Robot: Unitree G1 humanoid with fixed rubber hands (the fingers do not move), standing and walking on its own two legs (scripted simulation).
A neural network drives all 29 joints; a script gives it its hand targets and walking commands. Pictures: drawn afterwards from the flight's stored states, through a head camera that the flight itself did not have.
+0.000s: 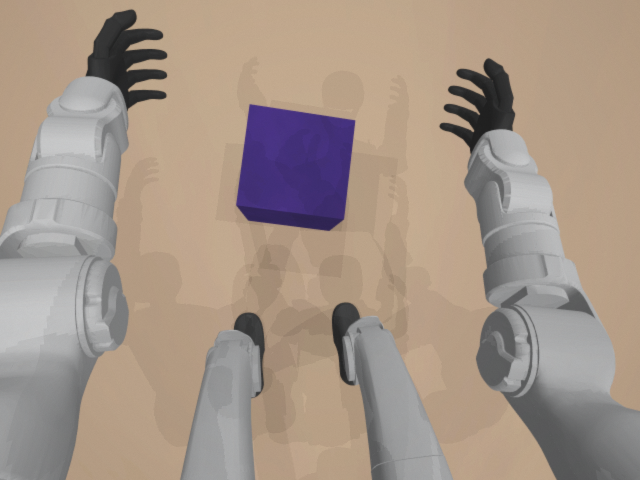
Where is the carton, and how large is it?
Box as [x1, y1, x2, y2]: [236, 104, 354, 230]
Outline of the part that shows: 250,104 236,205 248,220 329,230 342,220 344,215 354,120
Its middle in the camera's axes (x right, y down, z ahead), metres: -0.06 -0.15 +0.88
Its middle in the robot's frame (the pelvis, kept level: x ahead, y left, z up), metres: +0.54 -0.03 -0.54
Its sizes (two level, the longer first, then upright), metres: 0.210 0.200 0.250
